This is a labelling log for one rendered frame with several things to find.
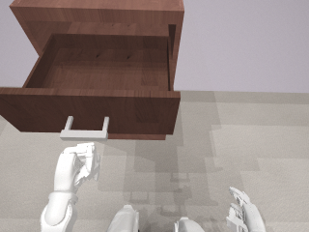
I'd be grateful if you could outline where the robot left thigh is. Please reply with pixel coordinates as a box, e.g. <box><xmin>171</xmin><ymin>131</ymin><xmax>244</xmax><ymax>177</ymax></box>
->
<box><xmin>106</xmin><ymin>208</ymin><xmax>139</xmax><ymax>232</ymax></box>

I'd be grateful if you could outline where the left robot hand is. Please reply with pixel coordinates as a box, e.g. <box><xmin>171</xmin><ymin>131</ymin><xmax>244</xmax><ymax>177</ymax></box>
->
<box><xmin>54</xmin><ymin>142</ymin><xmax>101</xmax><ymax>194</ymax></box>

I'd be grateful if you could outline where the cabinet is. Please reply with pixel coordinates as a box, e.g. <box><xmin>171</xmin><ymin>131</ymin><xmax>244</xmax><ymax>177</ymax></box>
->
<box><xmin>9</xmin><ymin>0</ymin><xmax>184</xmax><ymax>140</ymax></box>

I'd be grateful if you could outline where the robot thigh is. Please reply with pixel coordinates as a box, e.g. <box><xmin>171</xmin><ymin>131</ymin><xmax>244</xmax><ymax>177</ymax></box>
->
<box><xmin>173</xmin><ymin>219</ymin><xmax>205</xmax><ymax>232</ymax></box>
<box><xmin>106</xmin><ymin>208</ymin><xmax>139</xmax><ymax>232</ymax></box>

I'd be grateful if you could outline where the robot left forearm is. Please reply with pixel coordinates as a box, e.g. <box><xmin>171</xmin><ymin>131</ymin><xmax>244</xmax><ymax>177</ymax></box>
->
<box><xmin>40</xmin><ymin>190</ymin><xmax>78</xmax><ymax>232</ymax></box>

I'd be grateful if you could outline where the right robot hand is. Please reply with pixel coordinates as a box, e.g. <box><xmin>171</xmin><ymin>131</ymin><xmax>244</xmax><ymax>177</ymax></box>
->
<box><xmin>226</xmin><ymin>187</ymin><xmax>266</xmax><ymax>232</ymax></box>

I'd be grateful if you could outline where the drawer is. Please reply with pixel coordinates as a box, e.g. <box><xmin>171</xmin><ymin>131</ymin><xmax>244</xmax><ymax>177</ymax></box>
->
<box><xmin>0</xmin><ymin>33</ymin><xmax>181</xmax><ymax>135</ymax></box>

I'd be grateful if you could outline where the robot right thigh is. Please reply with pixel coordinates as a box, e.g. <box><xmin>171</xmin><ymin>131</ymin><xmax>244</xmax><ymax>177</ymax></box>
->
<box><xmin>173</xmin><ymin>219</ymin><xmax>205</xmax><ymax>232</ymax></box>

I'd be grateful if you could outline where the handle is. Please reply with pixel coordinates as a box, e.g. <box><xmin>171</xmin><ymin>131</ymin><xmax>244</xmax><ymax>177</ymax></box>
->
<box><xmin>59</xmin><ymin>116</ymin><xmax>109</xmax><ymax>142</ymax></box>

